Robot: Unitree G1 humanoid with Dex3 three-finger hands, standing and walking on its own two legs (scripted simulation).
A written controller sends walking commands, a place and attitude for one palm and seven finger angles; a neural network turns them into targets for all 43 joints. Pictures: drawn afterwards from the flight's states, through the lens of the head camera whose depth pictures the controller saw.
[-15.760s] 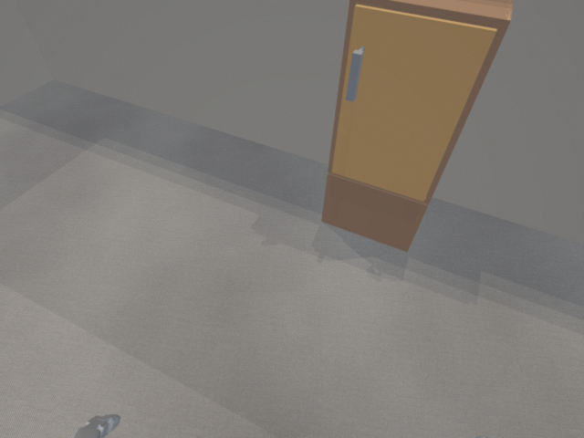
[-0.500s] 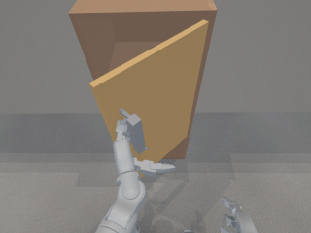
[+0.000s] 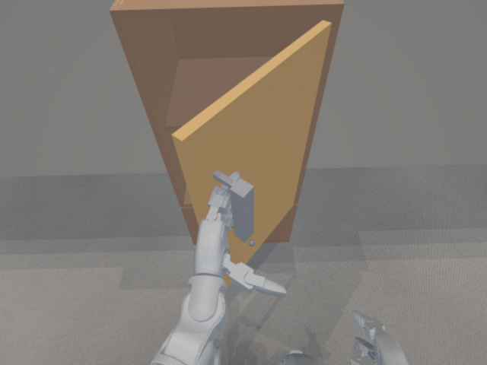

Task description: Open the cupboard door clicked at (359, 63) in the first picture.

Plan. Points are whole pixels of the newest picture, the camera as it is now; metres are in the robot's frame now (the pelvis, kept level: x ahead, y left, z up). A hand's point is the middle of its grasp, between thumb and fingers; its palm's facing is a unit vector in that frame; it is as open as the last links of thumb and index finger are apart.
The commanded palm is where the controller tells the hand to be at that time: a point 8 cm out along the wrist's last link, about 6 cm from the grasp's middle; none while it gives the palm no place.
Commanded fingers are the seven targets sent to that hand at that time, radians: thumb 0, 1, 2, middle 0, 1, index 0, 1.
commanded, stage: slide the hand sideways off the handle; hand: left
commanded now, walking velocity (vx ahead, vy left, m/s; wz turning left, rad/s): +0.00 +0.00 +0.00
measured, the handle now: (232, 206) +0.36 +0.03 +0.06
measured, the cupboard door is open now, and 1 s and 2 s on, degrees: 51 50 50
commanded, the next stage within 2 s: draw the hand back to the body in 0.84 s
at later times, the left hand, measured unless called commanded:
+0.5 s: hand (221, 272) +0.25 +0.04 +0.06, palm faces -0.04 -1.00 +0.03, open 16.0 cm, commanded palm +0.22 +0.11 +0.06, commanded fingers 0.00 -0.50 0.30 -0.15 -0.30 -0.15 -0.30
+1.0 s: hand (197, 301) +0.21 +0.07 +0.06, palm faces -0.05 -1.00 +0.02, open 16.3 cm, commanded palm +0.19 +0.14 +0.07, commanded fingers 0.00 -0.50 0.30 -0.15 -0.30 -0.15 -0.30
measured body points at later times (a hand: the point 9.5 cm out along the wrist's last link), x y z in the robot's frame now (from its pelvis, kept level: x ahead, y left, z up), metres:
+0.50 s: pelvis +0.02 -0.01 +0.00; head +0.07 -0.02 +0.45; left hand +0.25 +0.10 +0.06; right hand +0.21 -0.22 -0.08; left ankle +0.06 +0.12 -0.66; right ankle -0.01 -0.10 -0.66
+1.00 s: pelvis +0.01 -0.01 -0.02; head +0.07 -0.03 +0.43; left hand +0.21 +0.13 +0.06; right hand +0.20 -0.24 -0.10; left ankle +0.06 +0.12 -0.66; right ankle -0.01 -0.10 -0.66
